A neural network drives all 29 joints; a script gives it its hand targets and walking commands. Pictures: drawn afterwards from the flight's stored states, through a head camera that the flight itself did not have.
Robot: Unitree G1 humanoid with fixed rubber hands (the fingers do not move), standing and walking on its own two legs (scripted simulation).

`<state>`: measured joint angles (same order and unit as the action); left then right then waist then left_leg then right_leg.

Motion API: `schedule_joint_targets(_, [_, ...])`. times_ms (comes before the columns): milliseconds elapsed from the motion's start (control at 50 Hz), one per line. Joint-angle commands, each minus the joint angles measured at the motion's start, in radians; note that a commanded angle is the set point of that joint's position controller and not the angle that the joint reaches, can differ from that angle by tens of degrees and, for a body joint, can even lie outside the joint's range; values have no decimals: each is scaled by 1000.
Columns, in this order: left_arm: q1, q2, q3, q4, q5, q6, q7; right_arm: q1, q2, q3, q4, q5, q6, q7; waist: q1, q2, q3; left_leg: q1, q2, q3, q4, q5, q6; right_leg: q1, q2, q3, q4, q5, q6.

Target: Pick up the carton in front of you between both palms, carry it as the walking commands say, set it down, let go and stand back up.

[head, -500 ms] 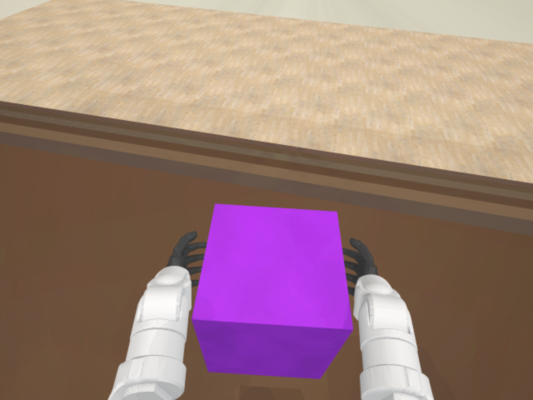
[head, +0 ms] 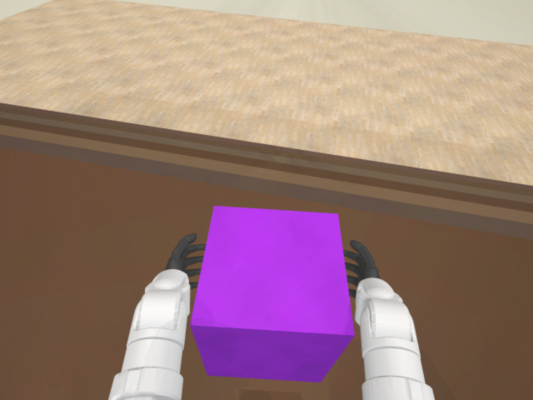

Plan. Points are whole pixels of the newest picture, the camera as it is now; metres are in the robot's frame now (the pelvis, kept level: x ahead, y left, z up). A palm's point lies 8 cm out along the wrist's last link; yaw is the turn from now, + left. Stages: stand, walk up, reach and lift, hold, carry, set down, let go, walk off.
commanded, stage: reach and lift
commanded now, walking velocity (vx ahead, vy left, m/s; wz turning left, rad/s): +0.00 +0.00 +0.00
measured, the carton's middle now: (269, 298) +0.31 +0.00 -0.05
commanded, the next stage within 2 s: hold in 0.28 s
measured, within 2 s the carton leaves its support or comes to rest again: neither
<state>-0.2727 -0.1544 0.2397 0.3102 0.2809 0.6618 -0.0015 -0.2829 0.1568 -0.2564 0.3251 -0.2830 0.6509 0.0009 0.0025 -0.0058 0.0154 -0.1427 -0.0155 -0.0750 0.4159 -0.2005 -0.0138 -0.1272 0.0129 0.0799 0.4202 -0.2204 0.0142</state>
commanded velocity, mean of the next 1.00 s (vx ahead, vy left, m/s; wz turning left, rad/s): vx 0.00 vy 0.00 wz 0.00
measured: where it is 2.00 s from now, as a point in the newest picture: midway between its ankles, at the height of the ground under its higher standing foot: outside the picture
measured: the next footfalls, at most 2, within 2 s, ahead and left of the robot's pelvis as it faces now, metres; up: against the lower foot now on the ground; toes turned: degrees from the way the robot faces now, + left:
none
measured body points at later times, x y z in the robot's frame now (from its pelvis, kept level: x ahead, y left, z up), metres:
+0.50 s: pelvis +0.00 +0.00 +0.00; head -0.05 +0.00 +0.45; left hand +0.29 +0.15 +0.04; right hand +0.29 -0.15 +0.04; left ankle +0.02 +0.13 -0.74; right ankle +0.01 -0.13 -0.74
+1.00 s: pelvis -0.01 +0.00 +0.00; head -0.05 +0.00 +0.45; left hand +0.29 +0.15 +0.04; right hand +0.29 -0.15 +0.04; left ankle +0.02 +0.13 -0.74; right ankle +0.01 -0.13 -0.74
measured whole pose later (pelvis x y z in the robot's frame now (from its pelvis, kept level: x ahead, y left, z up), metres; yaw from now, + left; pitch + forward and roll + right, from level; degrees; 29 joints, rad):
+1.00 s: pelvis -0.01 +0.00 +0.00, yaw +0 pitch -8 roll +0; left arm -0.28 -0.15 0.23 0.23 0.27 0.76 0.00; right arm -0.28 0.16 -0.24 0.25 -0.28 0.75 0.00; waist 0.00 -0.01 0.04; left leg -0.08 -0.01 -0.08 0.39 -0.18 -0.01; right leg -0.06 0.01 0.08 0.40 -0.20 0.01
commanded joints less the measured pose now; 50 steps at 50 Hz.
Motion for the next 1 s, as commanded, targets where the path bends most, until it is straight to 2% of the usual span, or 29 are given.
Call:
schedule_joint_targets(0, [-502,-968,-571,-73,-260,-38,-240,-489,957,569,-60,255,-32,247,-2,7,-321,148,-84,7,-41,257,-2,64,87,-14,-58,241,-6])
schedule_joint_targets(260, [-486,-945,-590,-132,-275,-10,-236,-472,946,595,-119,271,-2,238,0,5,-294,158,-86,5,-55,245,0,82,86,-10,-72,241,-4])
schedule_joint_targets(340, [-460,-941,-656,-225,-314,14,-230,-442,945,663,-213,307,24,229,-4,2,-345,195,-86,-1,-63,314,-2,129,84,-1,-81,321,1])
schedule_joint_targets(380, [-430,-918,-651,-243,-312,38,-222,-410,922,659,-232,305,48,221,-4,0,-320,195,-84,-1,-75,312,-3,137,82,1,-91,319,1])
schedule_joint_targets(480, [-433,-874,-583,-189,-271,70,-222,-419,881,592,-176,271,78,223,0,4,-169,141,-80,12,-101,115,7,65,77,-13,-115,115,-9])
schedule_joint_targets(540, [-494,-893,-590,-184,-278,66,-232,-481,900,599,-170,280,73,233,1,4,-184,133,-77,15,-92,73,10,54,76,-16,-109,70,-11])
schedule_joint_targets(660, [-574,-924,-607,-171,-290,53,-241,-558,928,612,-157,288,61,241,0,4,-239,133,-74,13,-73,53,10,51,74,-16,-91,49,-12])
schedule_joint_targets(800, [-585,-928,-588,-131,-276,54,-241,-569,927,590,-116,273,60,242,-2,5,-229,130,-73,15,-77,33,7,42,74,-19,-94,29,-12])
schedule_joint_targets(980, [-541,-932,-591,-149,-278,57,-237,-530,924,593,-137,276,62,242,-1,8,-250,159,-76,14,-81,127,1,72,78,-19,-98,119,-9])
